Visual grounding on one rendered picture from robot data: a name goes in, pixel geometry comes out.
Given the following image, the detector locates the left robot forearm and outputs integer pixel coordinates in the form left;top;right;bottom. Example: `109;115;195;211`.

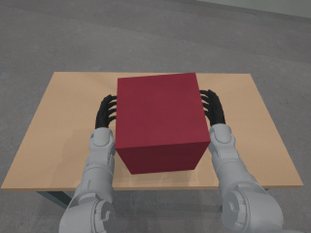
58;127;116;233

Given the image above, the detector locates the robot right hand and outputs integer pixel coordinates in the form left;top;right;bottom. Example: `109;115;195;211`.
199;89;225;126

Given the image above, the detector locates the carton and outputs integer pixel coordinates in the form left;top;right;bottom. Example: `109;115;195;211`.
115;72;211;175

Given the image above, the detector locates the right robot upper arm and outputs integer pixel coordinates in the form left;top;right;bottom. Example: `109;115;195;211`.
221;188;304;233

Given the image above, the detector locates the table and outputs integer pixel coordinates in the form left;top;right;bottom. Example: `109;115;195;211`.
1;72;303;212

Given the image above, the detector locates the robot left hand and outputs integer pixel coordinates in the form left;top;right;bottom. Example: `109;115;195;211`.
95;94;117;129

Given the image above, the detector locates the left robot upper arm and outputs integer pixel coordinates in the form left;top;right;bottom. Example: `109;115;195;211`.
59;199;119;233

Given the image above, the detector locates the right robot forearm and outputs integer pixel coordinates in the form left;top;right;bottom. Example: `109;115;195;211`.
208;123;284;227

